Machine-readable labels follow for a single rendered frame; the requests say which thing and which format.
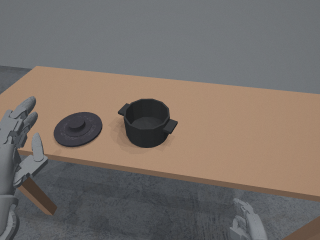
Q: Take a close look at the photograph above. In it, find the right robot hand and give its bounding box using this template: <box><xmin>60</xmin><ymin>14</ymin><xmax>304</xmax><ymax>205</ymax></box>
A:
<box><xmin>229</xmin><ymin>198</ymin><xmax>269</xmax><ymax>240</ymax></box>

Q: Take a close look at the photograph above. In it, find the pot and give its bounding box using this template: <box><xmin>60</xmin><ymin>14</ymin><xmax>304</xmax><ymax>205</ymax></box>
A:
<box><xmin>118</xmin><ymin>98</ymin><xmax>178</xmax><ymax>148</ymax></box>

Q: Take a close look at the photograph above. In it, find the knob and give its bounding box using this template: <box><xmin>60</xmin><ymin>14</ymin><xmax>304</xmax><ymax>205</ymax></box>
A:
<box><xmin>68</xmin><ymin>117</ymin><xmax>86</xmax><ymax>131</ymax></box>

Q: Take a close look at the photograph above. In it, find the table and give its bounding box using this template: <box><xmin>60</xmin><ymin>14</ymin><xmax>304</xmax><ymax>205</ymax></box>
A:
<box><xmin>0</xmin><ymin>66</ymin><xmax>320</xmax><ymax>240</ymax></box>

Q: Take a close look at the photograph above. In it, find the robot left forearm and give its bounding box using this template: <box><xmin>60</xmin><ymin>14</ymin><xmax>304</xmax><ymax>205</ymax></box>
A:
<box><xmin>0</xmin><ymin>195</ymin><xmax>20</xmax><ymax>240</ymax></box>

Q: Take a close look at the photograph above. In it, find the left robot hand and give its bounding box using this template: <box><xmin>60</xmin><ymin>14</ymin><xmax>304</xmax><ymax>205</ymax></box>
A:
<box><xmin>0</xmin><ymin>96</ymin><xmax>48</xmax><ymax>196</ymax></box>

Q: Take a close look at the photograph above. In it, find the lid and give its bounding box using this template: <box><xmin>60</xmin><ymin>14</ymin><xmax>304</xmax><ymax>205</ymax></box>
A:
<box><xmin>53</xmin><ymin>112</ymin><xmax>103</xmax><ymax>147</ymax></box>

